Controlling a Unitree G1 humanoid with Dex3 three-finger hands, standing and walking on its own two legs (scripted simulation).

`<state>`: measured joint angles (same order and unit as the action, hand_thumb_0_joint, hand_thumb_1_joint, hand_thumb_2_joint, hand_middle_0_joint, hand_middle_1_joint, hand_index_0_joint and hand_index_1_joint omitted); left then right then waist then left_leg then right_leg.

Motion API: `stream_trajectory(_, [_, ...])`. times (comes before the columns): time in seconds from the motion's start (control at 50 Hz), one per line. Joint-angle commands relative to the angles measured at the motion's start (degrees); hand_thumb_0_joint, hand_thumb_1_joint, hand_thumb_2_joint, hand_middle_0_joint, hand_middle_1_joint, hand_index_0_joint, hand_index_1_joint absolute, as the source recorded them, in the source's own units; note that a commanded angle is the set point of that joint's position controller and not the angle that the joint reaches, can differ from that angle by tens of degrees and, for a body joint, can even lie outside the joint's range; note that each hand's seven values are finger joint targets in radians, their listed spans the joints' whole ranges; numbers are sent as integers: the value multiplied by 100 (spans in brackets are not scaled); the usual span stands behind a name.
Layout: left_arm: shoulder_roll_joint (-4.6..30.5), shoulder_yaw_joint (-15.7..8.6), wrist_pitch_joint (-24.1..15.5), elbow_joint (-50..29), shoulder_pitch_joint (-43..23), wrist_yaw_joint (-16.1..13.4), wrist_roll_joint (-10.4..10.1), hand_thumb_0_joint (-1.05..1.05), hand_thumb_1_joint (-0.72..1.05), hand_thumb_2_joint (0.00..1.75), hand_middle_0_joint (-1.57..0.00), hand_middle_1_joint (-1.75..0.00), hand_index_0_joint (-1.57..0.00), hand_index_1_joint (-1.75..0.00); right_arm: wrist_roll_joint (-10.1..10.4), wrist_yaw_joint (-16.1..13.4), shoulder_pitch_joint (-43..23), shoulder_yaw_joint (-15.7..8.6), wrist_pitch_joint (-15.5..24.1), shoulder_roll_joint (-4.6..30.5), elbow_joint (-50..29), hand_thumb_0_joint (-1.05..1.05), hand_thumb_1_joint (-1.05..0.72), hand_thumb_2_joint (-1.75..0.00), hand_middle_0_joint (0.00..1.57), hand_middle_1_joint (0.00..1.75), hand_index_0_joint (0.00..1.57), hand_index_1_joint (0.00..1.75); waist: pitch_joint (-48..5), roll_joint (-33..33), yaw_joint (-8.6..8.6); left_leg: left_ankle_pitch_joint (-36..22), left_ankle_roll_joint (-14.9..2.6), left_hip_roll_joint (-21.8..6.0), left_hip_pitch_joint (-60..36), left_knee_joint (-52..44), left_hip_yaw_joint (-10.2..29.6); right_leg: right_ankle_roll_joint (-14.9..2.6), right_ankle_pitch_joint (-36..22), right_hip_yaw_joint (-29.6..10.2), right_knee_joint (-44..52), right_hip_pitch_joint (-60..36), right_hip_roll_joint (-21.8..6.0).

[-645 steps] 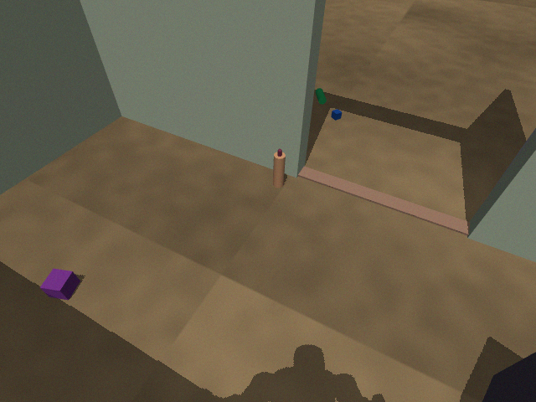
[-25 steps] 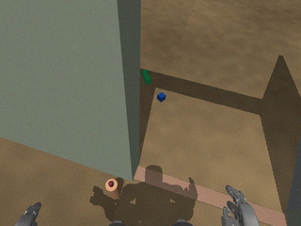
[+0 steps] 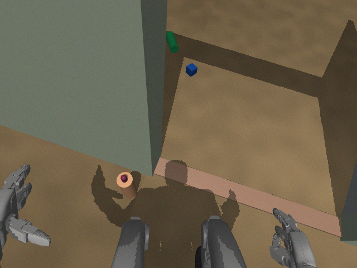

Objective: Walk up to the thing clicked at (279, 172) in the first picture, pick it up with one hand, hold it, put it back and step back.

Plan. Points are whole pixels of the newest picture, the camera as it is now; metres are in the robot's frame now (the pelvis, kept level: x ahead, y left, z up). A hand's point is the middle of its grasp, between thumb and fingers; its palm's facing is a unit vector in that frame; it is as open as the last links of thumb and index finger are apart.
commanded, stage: go down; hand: left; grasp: from the side
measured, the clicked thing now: (127, 185) +0.41 +0.18 -0.47
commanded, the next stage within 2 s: approach in 1.62 s
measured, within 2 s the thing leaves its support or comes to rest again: neither
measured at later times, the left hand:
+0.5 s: hand (41, 186) +0.33 +0.35 -0.14, palm faces +0.07 -0.99 -0.15, open 17.7 cm
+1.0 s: hand (42, 181) +0.35 +0.36 -0.17, palm faces +0.05 -0.99 -0.11, open 17.6 cm
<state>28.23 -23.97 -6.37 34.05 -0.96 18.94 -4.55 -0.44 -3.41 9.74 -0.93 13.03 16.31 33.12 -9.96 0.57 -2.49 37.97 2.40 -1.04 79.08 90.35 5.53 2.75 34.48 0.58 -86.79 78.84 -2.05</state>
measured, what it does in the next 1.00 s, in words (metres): lowers itself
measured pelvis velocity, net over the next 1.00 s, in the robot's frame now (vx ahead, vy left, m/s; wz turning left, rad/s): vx -0.04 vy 0.01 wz -0.04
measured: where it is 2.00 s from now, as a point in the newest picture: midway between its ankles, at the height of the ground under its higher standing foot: outside the picture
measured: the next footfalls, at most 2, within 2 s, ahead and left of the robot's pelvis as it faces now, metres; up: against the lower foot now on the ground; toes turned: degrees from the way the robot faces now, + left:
none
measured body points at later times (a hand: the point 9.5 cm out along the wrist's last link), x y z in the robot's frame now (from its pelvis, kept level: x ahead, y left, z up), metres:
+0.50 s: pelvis -0.03 +0.00 -0.11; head +0.15 +0.04 +0.30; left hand +0.32 +0.40 -0.13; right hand +0.12 -0.28 -0.21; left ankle +0.03 +0.14 -0.56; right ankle +0.05 -0.15 -0.56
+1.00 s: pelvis -0.04 +0.01 -0.16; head +0.15 +0.05 +0.25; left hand +0.34 +0.42 -0.16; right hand +0.10 -0.27 -0.25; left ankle +0.03 +0.14 -0.56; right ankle +0.05 -0.15 -0.56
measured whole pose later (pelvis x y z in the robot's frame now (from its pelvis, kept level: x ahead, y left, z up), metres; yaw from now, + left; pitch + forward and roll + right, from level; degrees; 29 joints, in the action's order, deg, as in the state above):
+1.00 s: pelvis -0.04 +0.01 -0.16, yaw -2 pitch +33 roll -6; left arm 43.4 -40.2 -19.6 55.8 -27.4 38.0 -8.7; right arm -0.8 -0.8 7.3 4.1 10.1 19.4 37.7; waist -8.8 0.0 -5.4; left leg 41.2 2.6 1.2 112.1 120.7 8.3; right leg 3.3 37.0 0.4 -115.0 110.7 -1.7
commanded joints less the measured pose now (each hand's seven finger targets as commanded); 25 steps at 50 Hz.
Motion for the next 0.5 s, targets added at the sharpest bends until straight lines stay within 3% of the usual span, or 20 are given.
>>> stream_trajectory(0.0, [1872,-1061,-671,-365,-446,226,-154,0,-61,7,-7,-12,-7,-12,54,-34,254,-376,128,1071,-516,0,-87,-89,20,30,20,30,-2578,-946,366,-1489,-215,78,-1262,-1144,-195,-444,-1053,186,482,-905,144])
stream_trajectory(0.02, [1812,-1062,-679,-87,-346,278,-164,0,-61,6,-7,-12,-8,-11,67,-26,284,-377,88,1104,-455,0,-87,-89,20,30,20,30,-2593,-871,317,-1660,-224,65,-1252,-1048,-157,-455,-1179,220,367,-801,159])
stream_trajectory(0.06, [2089,-1282,-766,-158,-556,367,-223,0,-61,6,-7,-12,-8,-11,70,8,266,-361,31,1138,-414,0,-88,-89,20,30,20,30,-2649,-949,385,-1595,-231,79,-1094,-977,-155,-463,-1124,213,252,-720,158])
stream_trajectory(0.1, [2003,-1285,-851,175,-661,509,-291,0,-61,6,-7,-10,-7,-10,77,15,250,-350,-12,1132,-353,0,-87,-89,20,30,20,30,-2699,-731,275,-1730,-277,100,-806,-682,-210,-452,-1237,198,116,-668,155])
stream_trajectory(0.14, [2205,-1449,-1021,260,-990,641,-370,0,-61,6,-7,-9,-6,-10,80,36,247,-316,-18,1152,-309,0,-87,-89,20,30,20,30,-2797,-644,213,-1783,-308,116,-548,-448,-239,-446,-1256,189,-48,-556,152])
stream_trajectory(0.16, [2405,-1522,-1149,-81,-1516,727,-411,0,-61,6,-7,-10,-7,-10,70,30,278,-317,-23,1166,-263,0,-88,-89,20,30,20,30,-2959,-789,185,-1815,-319,119,-518,-297,-271,-446,-1287,163,-107,-490,141])
stream_trajectory(0.18, [2321,-1469,-1187,363,-1415,799,-403,0,-61,5,-7,-8,-7,-8,62,26,262,-297,-21,1172,-253,0,-88,-89,20,30,20,30,-2808,-684,119,-1698,-337,117,-415,-245,-254,-445,-1185,163,-140,-359,142])
stream_trajectory(0.2, [2347,-1410,-1317,62,-1946,881,-446,0,-61,5,-6,-8,-6,-8,53,25,203,-308,4,1193,-262,0,-88,-90,20,30,20,30,-2794,-746,24,-1388,-335,108,-303,-185,-246,-444,-973,163,-187,-184,151])
stream_trajectory(0.24, [2267,-1293,-1498,364,-2451,1054,-466,0,-61,4,-6,-7,-6,-7,36,16,208,-294,48,1225,-173,0,-88,-90,20,30,20,30,-2624,-768,-118,-923,-334,92,-88,-32,-215,-435,-654,177,-324,211,151])
stream_trajectory(0.32, [2875,-1595,-1673,739,-2690,1290,-443,0,-61,4,-6,-7,-6,-7,12,8,279,-236,43,1327,-103,0,-88,-89,20,30,20,30,-2864,-916,-1,-400,-339,97,107,83,-227,-429,-237,178,-468,465,153])
stream_trajectory(0.42, [3275,-1952,-1603,1232,-2511,1420,-487,0,-60,5,-6,-6,-5,-7,20,44,308,-105,-27,1390,-71,0,-89,-90,20,30,20,30,-3070,-898,187,-544,-332,154,488,319,-294,-444,-284,233,-761,370,161])
stream_trajectory(0.46, [3434,-2003,-1605,913,-2775,1473,-509,0,-61,5,-7,-7,-6,-8,31,51,353,-103,-64,1405,-52,0,-89,-90,20,30,20,30,-3323,-1005,201,-822,-327,162,517,464,-336,-456,-489,245,-886,327,162])
stream_trajectory(0.48, [3370,-1990,-1550,1269,-2572,1508,-506,0,-61,6,-6,-8,-5,-8,34,58,312,-78,-84,1423,-46,0,-89,-90,20,30,20,30,-3113,-916,172,-799,-339,153,587,500,-319,-453,-474,251,-919,442,162])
